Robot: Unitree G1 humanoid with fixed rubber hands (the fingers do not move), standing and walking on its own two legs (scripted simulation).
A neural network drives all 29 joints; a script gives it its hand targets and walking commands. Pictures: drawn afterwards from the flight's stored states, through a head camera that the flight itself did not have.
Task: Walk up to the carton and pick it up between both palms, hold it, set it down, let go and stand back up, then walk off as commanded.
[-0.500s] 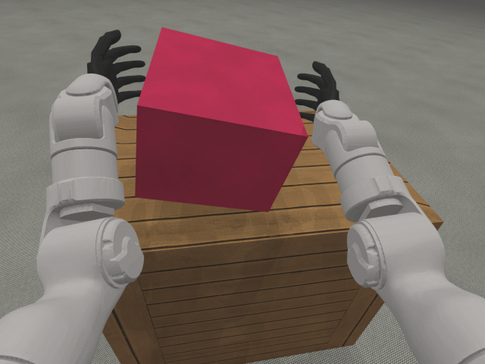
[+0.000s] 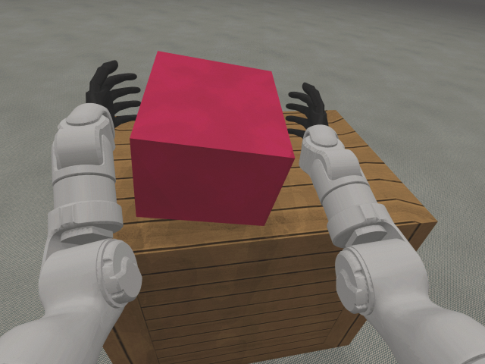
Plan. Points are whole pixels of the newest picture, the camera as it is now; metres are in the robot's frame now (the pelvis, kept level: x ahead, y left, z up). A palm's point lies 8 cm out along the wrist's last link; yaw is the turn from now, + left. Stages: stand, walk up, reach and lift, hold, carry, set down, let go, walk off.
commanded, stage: set down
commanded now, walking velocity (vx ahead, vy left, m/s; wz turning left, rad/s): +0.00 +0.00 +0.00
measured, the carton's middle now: (210, 137) +0.48 +0.03 +0.17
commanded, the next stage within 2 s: none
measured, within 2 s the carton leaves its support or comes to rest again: rests again in 1.78 s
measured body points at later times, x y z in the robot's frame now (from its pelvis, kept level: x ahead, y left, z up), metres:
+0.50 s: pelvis +0.01 +0.00 +0.00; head -0.03 +0.02 +0.45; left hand +0.44 +0.19 +0.22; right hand +0.43 -0.14 +0.21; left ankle +0.04 +0.12 -0.74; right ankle -0.02 -0.11 -0.74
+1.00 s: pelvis +0.02 +0.00 +0.00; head -0.01 +0.02 +0.45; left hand +0.46 +0.19 +0.20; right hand +0.43 -0.14 +0.19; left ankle +0.04 +0.12 -0.74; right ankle -0.02 -0.11 -0.74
